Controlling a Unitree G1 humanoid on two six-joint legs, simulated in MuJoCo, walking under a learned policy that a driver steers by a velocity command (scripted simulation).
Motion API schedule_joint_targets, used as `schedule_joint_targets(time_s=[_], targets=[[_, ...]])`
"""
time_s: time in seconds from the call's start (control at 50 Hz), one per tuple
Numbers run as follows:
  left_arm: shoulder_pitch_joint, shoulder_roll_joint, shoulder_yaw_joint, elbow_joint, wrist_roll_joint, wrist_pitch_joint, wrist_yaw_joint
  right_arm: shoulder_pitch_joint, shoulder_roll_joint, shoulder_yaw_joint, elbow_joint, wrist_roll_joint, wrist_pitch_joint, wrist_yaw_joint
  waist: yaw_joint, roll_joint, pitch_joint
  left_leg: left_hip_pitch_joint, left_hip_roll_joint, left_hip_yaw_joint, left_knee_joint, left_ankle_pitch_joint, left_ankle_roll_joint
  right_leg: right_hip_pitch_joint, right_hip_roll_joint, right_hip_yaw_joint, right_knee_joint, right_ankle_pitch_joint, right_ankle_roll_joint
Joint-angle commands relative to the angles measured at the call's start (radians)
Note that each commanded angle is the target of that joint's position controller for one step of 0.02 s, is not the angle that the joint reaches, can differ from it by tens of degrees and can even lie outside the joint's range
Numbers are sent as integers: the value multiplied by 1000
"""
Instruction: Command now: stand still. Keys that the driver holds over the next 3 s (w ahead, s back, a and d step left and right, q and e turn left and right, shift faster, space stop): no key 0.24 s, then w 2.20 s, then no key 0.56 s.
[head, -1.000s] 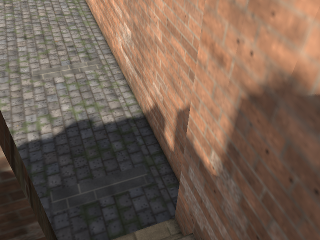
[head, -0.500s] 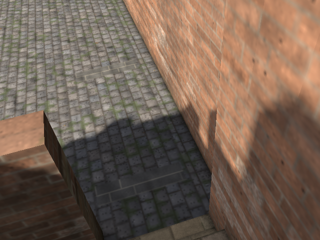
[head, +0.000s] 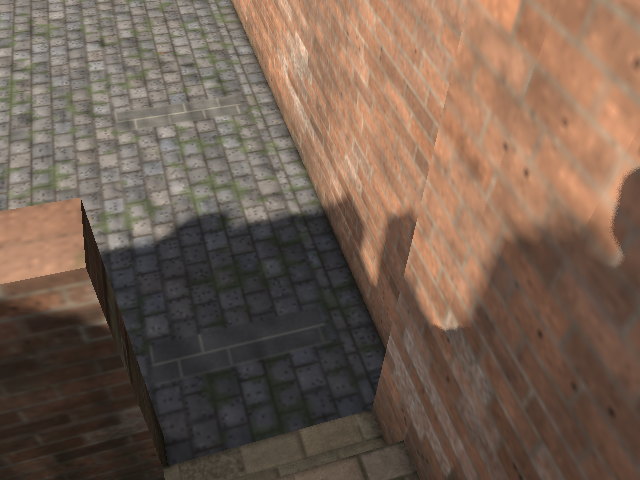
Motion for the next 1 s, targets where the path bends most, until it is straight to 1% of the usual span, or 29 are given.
schedule_joint_targets(time_s=[0.02, 0.08, 0.16, 0.26, 0.32, 0.36, 0.44, 0.5, 0.54, 0.6, 0.62, 0.64, 0.66, 0.68, 0.7, 0.72, 0.74, 0.76, 0.78, 0.8, 0.82, 0.86, 0.88, 0.9, 0.92, 0.94, 0.96, 0.98, 1.0], targets=[[32, 90, 24, -21, 14, 2, 5, -22, -138, -25, -33, -3, -15, 10, 28, 135, -14, -29, 151, -149, -94, 139, 41, 31, -13, 18, -25, 62, -56], [58, 82, 26, -14, 28, -11, -5, -43, -127, -22, -36, -6, -23, 12, 49, 117, -5, -72, 123, -110, -95, 31, 49, 56, -19, 17, -41, 76, -62], [47, 70, 17, -15, 14, -34, -11, -65, -109, -13, -39, -9, -7, 11, 37, 102, -59, -15, 103, -85, -33, 25, 51, -3, -27, 5, -43, 78, -54], [113, 70, 16, 5, 24, -38, -15, -42, -119, -14, -16, -15, 2, 22, 39, 69, -31, -20, 75, -70, 24, -23, 57, -84, -9, -18, -44, -18, -60], [116, 106, 32, -13, 20, -39, -14, -29, -171, -34, -25, -22, 20, 15, 35, 77, -26, -39, 42, -66, 77, -267, 84, -174, 42, -58, 7, -273, -79], [77, 102, 34, -38, 23, -37, -13, -12, -167, -39, -33, -23, 27, 18, 21, 57, 21, -77, 25, -59, 116, -362, 98, -249, 52, -62, 32, -357, -95], [30, 81, 31, -82, 25, -40, -10, 22, -183, -53, -49, -24, 20, 15, 6, 107, 44, -112, 45, -123, 122, -450, 124, -295, 78, -103, 158, -314, -105], [8, 71, 22, -110, 30, -46, -10, -34, -201, -66, -90, -18, 11, 3, 24, 155, 38, -140, 88, -207, 93, -450, 136, -249, 82, -105, 263, -223, -106], [92, 91, 16, -89, 46, -68, -5, -46, -192, -67, -121, -6, 23, -18, 53, 131, 30, -194, 31, -123, 179, -366, 107, -117, 51, -78, 254, -114, -113], [133, 141, 26, -78, 27, -73, 0, -17, -112, -43, -140, 1, 32, -35, 56, -66, -15, -249, -54, 56, 420, -219, 67, 8, -7, 19, 220, 66, -165], [175, 159, 34, -67, 24, -70, 0, 12, -105, -40, -139, -1, 32, -41, 54, -114, -39, -257, -54, 103, 511, -224, 57, 32, -47, 72, 201, 102, -210], [188, 150, 34, -59, 23, -64, -3, 19, -103, -39, -136, -1, 28, -40, 53, -116, -45, -261, -42, 125, 570, -249, 53, 12, -80, 121, 181, 86, -247], [167, 154, 43, -61, 20, -66, -8, 17, -96, -32, -142, 2, 19, -40, 40, -93, -50, -260, -5, 139, 585, -241, 40, 4, -109, 152, 178, 20, -257], [164, 145, 45, -50, 28, -64, -15, 28, -99, -31, -125, -7, 11, -36, 35, -96, -11, -266, 14, 146, 573, -255, 36, -29, -115, 159, 186, -32, -255], [136, 130, 47, -49, 38, -61, -21, 59, -91, -29, -109, -17, 4, -29, 14, -78, 26, -223, 21, 143, 539, -223, 38, -89, -94, 141, 225, -64, -243], [126, 146, 55, -38, 25, -56, -20, 151, -90, -28, -72, -28, -3, -15, -17, -35, 33, -138, 10, 140, 485, -207, 51, -169, -46, 98, 280, -155, -226], [53, 135, 61, -61, 37, -50, -22, 239, -144, -45, -41, -25, -15, -3, -66, 103, 79, -64, 31, 85, 396, -39, 68, -264, 42, 1, 448, -150, -197], [-25, 125, 69, -110, 52, -55, -21, 351, -228, -71, -6, -23, -31, -7, -115, 295, 117, 74, 134, -122, 279, 104, 120, -470, 106, -84, 680, -226, -167], [-155, 127, 72, -152, 74, -69, -13, 432, -246, -74, -9, -6, -45, -1, -180, 318, 169, 229, 233, -292, 256, 455, 159, -722, 135, -24, 795, -442, -172], [-121, 86, 65, -155, 72, -83, -11, 429, -311, -93, -5, -4, -55, -11, -155, 300, 155, 232, 345, -439, 224, 475, 262, -809, 100, 108, 826, -412, -158], [-89, 118, 77, -130, 53, -83, -12, 350, -307, -98, -27, -26, -57, -18, -110, 214, 159, 184, 367, -411, 199, 267, 290, -788, 51, 149, 795, -349, -136], [-21, 126, 88, -93, 48, -90, -29, 172, -252, -84, -67, -32, -57, -19, -9, 177, 139, 29, 326, -278, 220, 212, 250, -578, 19, 95, 687, -233, -102], [-41, 89, 85, -84, 56, -78, -19, 165, -221, -80, -52, -39, -74, -27, 5, 170, 159, 43, 361, -283, 265, 109, 225, -607, -52, 228, 667, -66, -103], [-63, 104, 101, -93, 44, -68, -20, 193, -205, -70, -42, -28, -86, -22, -10, 137, 121, 80, 310, -233, 321, -83, 219, -654, -13, 214, 602, 67, -102], [-48, 106, 99, -88, 40, -65, -25, 199, -200, -68, -29, -23, -94, -20, -8, 152, 114, 76, 272, -214, 324, -157, 220, -656, -6, 191, 556, 197, -108], [-86, 69, 82, -120, 54, -69, -29, 138, -204, -72, -36, 0, -111, -32, 25, 128, 135, -81, 239, -145, 312, -224, 181, -517, -35, 212, 418, 504, -113], [-68, 53, 78, -112, 26, -73, -42, 57, -210, -66, -39, 9, -119, -32, 53, 69, 120, -315, 159, -38, 355, -375, 140, -260, 10, 123, 327, 691, -103], [11, 34, 74, -94, 7, -68, -62, 47, -212, -68, -20, 25, -107, -35, 78, 68, 75, -418, 123, 26, 405, -420, 121, -64, 43, 48, 313, 787, -81], [86, 50, 86, -62, 1, -59, -75, 59, -231, -76, -17, 7, -93, -37, 82, 110, 61, -417, 133, 17, 445, -455, 120, -12, 32, 38, 323, 785, -81]])
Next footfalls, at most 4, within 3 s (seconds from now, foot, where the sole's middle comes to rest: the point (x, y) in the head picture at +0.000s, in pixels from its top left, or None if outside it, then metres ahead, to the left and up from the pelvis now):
1.12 right None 0.28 -0.27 -1.00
1.62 left None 0.40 0.09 -1.22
2.16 right None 0.69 -0.12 -1.43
2.70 left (248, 478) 0.85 0.18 -1.65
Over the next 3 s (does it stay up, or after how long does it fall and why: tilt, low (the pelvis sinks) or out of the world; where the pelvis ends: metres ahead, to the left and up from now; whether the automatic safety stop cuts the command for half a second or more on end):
stays up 0.85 0.10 -0.88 its command is cut before an obstacle after 1.1 s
